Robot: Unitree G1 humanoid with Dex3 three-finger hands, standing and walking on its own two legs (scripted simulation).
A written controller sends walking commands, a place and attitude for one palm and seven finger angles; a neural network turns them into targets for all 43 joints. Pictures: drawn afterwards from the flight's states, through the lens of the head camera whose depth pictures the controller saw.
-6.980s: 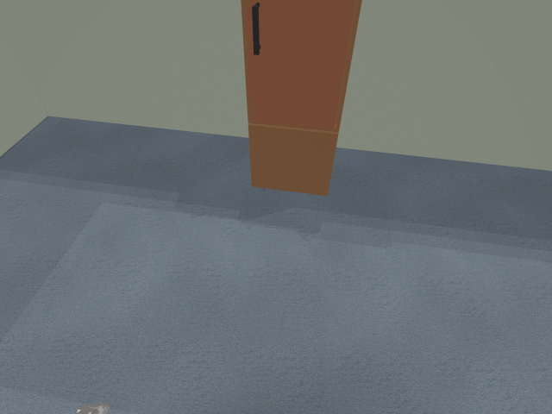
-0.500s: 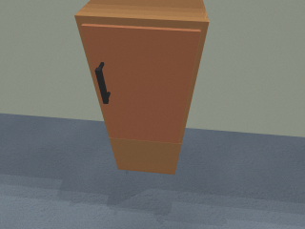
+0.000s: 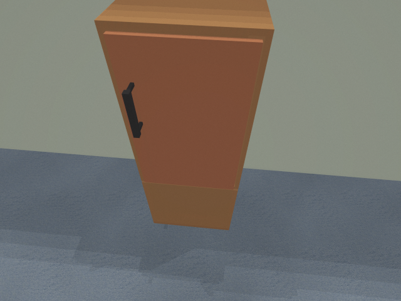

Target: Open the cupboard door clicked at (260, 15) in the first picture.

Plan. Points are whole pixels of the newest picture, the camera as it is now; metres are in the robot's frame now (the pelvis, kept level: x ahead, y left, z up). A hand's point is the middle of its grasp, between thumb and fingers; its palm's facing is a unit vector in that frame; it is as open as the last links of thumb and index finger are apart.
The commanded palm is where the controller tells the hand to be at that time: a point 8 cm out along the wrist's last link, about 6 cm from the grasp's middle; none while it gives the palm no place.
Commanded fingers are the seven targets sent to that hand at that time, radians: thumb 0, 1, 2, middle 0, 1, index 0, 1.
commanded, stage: look again from close up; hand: left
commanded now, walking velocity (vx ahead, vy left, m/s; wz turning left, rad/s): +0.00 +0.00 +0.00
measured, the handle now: (134, 111) +0.58 +0.23 +0.04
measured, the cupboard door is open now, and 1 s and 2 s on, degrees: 0 0 0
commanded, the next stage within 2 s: raise the hand with hooked fingers in 0.96 s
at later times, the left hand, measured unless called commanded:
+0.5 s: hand out of the picture -0.01 +0.14 -0.18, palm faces +0.07 -0.99 -0.15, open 7.4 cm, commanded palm none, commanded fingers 0.00 0.90 0.90 -0.20 -0.30 -0.20 -0.30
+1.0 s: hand out of the picture +0.00 +0.14 -0.18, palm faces +0.07 -0.99 -0.15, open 7.4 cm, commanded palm none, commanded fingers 0.00 0.90 0.90 -0.20 -0.30 -0.20 -0.30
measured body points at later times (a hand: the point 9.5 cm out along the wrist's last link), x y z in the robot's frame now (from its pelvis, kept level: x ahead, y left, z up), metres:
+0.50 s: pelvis +0.01 -0.01 +0.00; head +0.02 -0.01 +0.45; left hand -0.02 +0.19 -0.16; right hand -0.01 -0.21 -0.16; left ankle +0.00 +0.13 -0.74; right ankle +0.01 -0.11 -0.74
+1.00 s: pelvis +0.02 -0.01 +0.00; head +0.03 -0.01 +0.45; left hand -0.01 +0.19 -0.16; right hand +0.00 -0.21 -0.16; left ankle +0.00 +0.13 -0.74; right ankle +0.01 -0.11 -0.74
